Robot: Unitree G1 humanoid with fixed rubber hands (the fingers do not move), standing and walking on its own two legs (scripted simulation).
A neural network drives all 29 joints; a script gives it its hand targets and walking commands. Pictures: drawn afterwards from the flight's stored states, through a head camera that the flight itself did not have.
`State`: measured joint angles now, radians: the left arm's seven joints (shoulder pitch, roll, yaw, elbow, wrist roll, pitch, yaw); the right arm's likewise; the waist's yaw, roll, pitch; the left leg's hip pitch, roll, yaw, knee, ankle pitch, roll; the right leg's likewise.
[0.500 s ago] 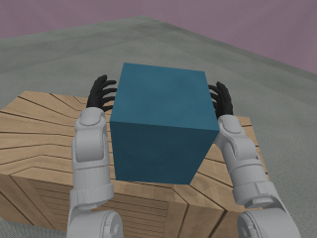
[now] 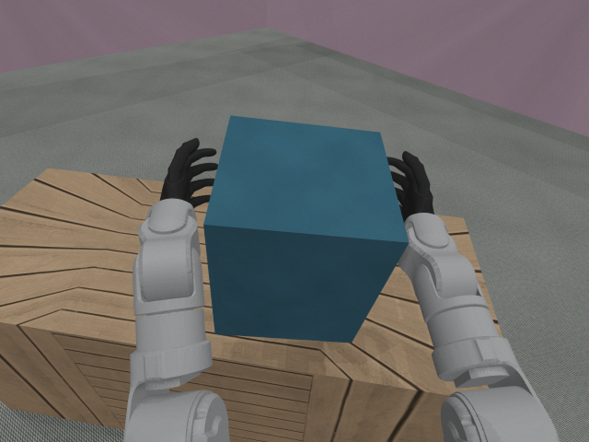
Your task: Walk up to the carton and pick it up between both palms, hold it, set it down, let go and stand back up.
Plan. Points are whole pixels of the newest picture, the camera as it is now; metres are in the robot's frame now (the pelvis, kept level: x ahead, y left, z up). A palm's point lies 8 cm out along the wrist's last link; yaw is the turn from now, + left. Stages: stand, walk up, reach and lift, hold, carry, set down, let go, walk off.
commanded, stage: hold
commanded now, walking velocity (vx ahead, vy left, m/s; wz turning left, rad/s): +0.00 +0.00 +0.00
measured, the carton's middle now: (294, 236) +0.38 +0.00 +0.12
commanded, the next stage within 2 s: set down in 1.24 s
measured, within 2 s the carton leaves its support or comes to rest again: neither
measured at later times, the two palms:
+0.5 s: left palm (173, 198) +0.36 +0.15 +0.21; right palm (409, 203) +0.36 -0.15 +0.19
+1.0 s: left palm (177, 205) +0.35 +0.15 +0.20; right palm (414, 214) +0.35 -0.15 +0.18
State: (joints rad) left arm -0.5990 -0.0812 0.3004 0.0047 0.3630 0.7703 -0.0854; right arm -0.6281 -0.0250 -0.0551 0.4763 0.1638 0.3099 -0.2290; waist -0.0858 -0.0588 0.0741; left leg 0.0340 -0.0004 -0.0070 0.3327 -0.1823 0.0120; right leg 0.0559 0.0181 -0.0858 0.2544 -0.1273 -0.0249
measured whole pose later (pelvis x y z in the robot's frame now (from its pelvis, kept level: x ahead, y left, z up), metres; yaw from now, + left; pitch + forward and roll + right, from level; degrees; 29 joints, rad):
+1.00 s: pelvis -0.01 +0.00 +0.00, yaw +0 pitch -11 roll -1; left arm -0.61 -0.08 0.31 0.04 0.36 0.77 -0.08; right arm -0.64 -0.02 -0.07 0.50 0.15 0.32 -0.22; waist -0.08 -0.06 0.07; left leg 0.02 -0.01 0.00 0.33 -0.17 0.02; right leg 0.04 0.01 -0.08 0.27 -0.12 -0.02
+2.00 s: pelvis +0.02 -0.01 +0.00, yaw +1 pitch -6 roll -1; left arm -0.41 -0.13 0.19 0.05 0.33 0.46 0.00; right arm -0.47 -0.02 -0.08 0.55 0.06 -0.07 -0.16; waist -0.06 -0.06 0.09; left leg -0.02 0.02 -0.02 0.34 -0.20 -0.01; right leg 0.02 0.03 -0.12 0.25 -0.15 -0.04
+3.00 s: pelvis +0.02 -0.03 +0.00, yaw -1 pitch +0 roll +0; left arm -0.45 -0.20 0.28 0.36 0.35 0.25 0.09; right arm -0.61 -0.07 -0.20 0.91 -0.04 -0.24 -0.04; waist 0.00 -0.02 0.04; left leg -0.12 0.04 0.03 0.28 -0.16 -0.03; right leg -0.14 0.05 -0.10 0.26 -0.14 -0.07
